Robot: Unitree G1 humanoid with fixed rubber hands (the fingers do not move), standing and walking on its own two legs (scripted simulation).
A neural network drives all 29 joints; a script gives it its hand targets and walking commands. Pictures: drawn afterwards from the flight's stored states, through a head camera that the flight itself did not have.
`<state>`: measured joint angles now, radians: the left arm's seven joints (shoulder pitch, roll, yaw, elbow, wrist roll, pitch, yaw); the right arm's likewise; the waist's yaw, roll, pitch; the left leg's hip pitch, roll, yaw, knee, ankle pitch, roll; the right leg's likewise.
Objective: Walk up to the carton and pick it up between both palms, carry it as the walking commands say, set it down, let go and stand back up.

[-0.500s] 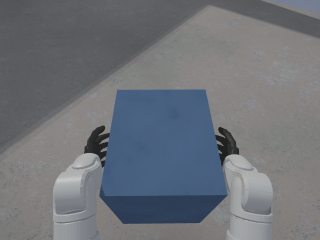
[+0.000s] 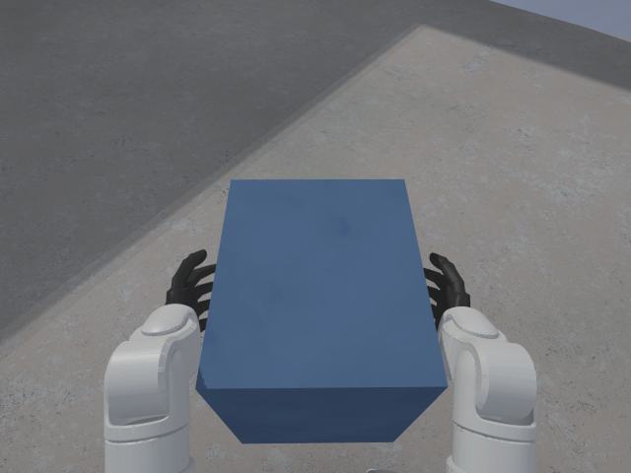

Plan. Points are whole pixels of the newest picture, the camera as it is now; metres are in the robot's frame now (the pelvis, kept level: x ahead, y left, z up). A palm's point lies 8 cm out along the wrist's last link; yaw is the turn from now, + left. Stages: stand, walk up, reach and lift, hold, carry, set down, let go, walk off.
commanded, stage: carry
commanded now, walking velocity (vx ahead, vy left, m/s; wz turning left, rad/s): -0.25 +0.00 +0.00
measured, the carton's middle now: (317, 320) +0.30 +0.00 +0.01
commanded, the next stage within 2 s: none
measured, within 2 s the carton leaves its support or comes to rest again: neither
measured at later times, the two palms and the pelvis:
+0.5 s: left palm (197, 175) +0.49 +0.18 +0.08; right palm (401, 180) +0.50 -0.12 +0.08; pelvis +0.22 +0.03 +0.01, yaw +0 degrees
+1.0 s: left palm (222, 89) +0.73 +0.18 +0.08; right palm (383, 91) +0.74 -0.11 +0.08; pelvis +0.46 +0.03 +0.00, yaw +1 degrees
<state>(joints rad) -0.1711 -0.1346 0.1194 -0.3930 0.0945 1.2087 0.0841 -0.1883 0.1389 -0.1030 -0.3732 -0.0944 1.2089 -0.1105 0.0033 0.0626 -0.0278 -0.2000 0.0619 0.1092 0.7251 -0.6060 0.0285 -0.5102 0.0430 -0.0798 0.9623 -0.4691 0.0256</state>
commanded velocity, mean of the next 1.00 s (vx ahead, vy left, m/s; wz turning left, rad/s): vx -0.25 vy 0.00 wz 0.00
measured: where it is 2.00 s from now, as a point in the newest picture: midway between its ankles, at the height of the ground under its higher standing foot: (311, 272)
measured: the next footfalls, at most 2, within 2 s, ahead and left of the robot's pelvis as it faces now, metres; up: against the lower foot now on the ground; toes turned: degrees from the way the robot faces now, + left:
right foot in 0.02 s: +0.05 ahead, -0.10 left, +0.00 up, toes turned -2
left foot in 0.30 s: +0.16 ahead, +0.11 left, +0.00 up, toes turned +8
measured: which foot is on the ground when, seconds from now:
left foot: down 0.00-0.04, up 0.06-0.28, down 0.30-0.62, up 0.64-0.88, down 0.90-1.00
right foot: up 0.00-0.00, down 0.02-0.32, up 0.34-0.60, down 0.62-0.92, up 0.94-1.00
